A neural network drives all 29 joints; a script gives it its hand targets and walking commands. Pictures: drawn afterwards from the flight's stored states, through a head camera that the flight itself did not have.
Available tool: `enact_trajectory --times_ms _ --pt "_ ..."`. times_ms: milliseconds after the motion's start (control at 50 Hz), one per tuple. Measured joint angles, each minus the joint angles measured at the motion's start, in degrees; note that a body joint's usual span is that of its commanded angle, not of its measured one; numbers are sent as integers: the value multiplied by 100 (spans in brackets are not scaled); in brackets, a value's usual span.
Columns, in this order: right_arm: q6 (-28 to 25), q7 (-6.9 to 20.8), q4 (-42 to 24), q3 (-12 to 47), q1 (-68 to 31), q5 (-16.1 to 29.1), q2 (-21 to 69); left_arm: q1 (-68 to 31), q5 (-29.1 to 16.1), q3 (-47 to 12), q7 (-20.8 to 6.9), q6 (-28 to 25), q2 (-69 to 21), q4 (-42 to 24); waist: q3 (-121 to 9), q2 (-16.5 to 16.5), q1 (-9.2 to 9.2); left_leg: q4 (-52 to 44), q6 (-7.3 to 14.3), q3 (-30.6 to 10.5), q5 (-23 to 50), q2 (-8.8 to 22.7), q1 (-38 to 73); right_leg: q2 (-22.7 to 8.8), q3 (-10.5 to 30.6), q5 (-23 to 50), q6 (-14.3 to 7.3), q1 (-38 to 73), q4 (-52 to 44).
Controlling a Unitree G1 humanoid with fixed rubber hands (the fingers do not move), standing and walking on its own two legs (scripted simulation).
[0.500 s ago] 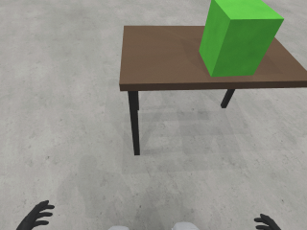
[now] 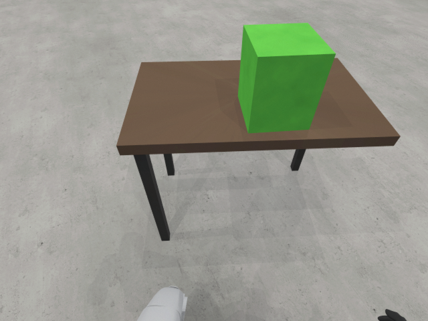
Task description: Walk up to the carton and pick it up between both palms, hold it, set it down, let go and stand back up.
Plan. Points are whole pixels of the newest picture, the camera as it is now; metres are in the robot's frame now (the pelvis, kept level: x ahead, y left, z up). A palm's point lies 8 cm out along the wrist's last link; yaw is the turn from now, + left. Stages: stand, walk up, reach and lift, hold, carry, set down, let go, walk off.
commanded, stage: walk up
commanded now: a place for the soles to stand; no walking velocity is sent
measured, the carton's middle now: (277, 79) +0.77 -0.17 +0.05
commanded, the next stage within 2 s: none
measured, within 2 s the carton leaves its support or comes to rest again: neither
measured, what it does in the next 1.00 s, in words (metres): walks ahead: left foot, then right foot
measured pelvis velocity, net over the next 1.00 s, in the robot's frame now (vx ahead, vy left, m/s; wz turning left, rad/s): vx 0.24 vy -0.07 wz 0.05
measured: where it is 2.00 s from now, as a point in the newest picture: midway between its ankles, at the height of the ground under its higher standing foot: (260, 308)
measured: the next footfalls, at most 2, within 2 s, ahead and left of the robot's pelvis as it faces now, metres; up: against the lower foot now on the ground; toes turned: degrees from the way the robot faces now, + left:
left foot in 0.36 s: +0.14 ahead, +0.17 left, -0.01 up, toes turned -3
right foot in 0.76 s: +0.36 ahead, -0.14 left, -0.01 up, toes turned -2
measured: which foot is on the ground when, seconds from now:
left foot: up 0.00-0.34, down 0.36-0.76, up 0.78-1.00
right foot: down 0.00-0.36, up 0.38-0.74, down 0.76-1.00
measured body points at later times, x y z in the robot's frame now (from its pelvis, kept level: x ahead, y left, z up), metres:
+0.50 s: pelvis +0.11 +0.04 -0.03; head +0.11 +0.07 +0.42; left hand +0.20 +0.34 -0.15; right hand +0.17 -0.30 -0.09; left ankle +0.10 +0.17 -0.74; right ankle +0.13 -0.08 -0.68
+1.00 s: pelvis +0.24 -0.07 -0.01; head +0.23 -0.07 +0.44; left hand +0.32 +0.23 -0.11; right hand +0.32 -0.42 -0.08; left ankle +0.25 +0.10 -0.65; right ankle +0.32 -0.14 -0.74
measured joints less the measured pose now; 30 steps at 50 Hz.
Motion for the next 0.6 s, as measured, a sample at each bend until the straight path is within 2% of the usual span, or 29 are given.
enact_trajectory --times_ms 160,280,340,400,460,500,600 --pt "76 0 1 -1 0 0 0 -77 0 0 10 19 0 2 0 2 -1 -917 -49 -1 -57 0 54 1 -120 82 -116 117 -98" --pt "76 0 1 0 12 0 -1 -96 0 -1 10 106 -1 3 -7 2 -5 -1538 -49 -4 277 0 562 2 -208 85 -128 129 120" --pt "-8 -18 0 -6 180 0 -14 -201 1 0 10 153 4 1 -30 4 -16 -2174 -49 14 267 3 1336 -18 -226 -221 -128 -64 866" --pt "-9 -41 120 4 293 0 193 -385 1 1 12 230 63 -1 -13 -257 -35 -1792 -99 104 -342 -147 1383 -78 -71 -858 -129 -570 2319" --pt "-65 -57 119 59 402 0 394 -510 1 0 13 250 103 -8 -15 -363 -34 -1883 -101 104 -374 -73 1553 7 -59 -904 -128 -1181 3386" --pt "-133 -79 119 63 429 0 385 -567 1 0 13 248 136 -10 -15 -368 -30 -1993 -101 107 -413 18 1650 -22 -52 -908 -128 -1556 3615" --pt "-208 -192 120 64 444 0 327 -821 1 0 13 274 206 -15 -1 -406 -27 -2056 -138 113 -627 101 1826 -245 48 -858 -128 -2138 3453"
